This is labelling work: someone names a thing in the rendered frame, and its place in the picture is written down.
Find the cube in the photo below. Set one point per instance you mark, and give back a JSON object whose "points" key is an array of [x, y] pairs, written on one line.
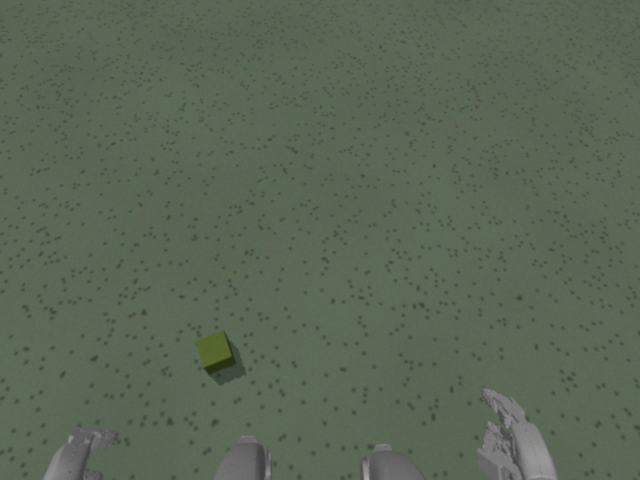
{"points": [[215, 352]]}

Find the left robot hand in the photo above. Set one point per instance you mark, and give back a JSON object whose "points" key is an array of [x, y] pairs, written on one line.
{"points": [[70, 461]]}

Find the right robot hand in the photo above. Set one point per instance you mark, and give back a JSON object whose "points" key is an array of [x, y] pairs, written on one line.
{"points": [[523, 453]]}

